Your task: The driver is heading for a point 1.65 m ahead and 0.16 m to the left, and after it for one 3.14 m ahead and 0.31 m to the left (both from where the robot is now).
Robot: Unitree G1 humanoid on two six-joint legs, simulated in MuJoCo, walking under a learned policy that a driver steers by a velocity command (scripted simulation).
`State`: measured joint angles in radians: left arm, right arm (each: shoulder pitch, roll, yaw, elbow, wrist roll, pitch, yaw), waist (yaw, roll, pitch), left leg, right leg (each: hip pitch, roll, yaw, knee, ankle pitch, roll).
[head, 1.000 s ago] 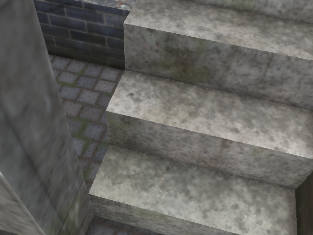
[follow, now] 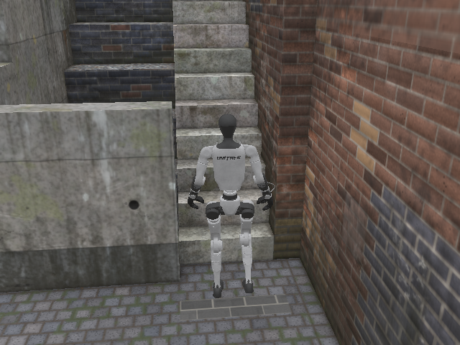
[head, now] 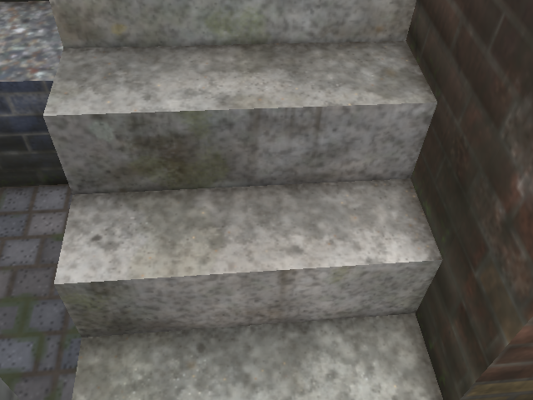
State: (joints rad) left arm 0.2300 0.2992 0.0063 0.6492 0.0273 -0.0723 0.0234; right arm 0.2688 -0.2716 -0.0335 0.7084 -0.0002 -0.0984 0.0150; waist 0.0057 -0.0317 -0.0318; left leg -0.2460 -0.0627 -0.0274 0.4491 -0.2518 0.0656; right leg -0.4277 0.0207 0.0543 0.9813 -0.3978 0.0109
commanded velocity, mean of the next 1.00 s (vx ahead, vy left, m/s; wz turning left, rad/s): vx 0.48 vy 0.00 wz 0.12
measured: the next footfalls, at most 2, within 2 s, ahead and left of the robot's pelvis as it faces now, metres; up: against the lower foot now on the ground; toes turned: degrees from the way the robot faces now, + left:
right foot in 0.26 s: +0.21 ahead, -0.09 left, +0.00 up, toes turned +7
left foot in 0.60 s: +0.20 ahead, +0.17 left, +0.00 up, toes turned +13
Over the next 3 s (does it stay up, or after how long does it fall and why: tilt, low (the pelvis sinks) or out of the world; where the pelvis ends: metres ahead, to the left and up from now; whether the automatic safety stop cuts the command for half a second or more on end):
stays up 0.16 0.04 0.00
